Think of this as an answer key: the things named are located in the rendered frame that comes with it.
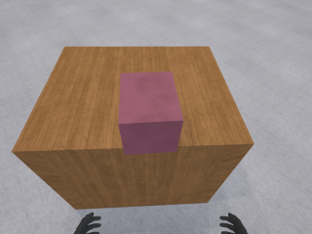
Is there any robot left hand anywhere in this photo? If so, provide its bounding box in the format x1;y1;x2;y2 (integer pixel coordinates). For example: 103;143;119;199
74;213;101;234

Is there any carton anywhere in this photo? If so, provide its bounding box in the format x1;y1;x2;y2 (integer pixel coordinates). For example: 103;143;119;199
118;71;184;155

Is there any robot right hand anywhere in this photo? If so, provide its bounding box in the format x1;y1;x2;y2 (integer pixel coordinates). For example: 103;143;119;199
219;213;248;234

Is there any pedestal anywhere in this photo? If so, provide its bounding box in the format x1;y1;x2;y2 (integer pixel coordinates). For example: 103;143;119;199
12;46;254;210

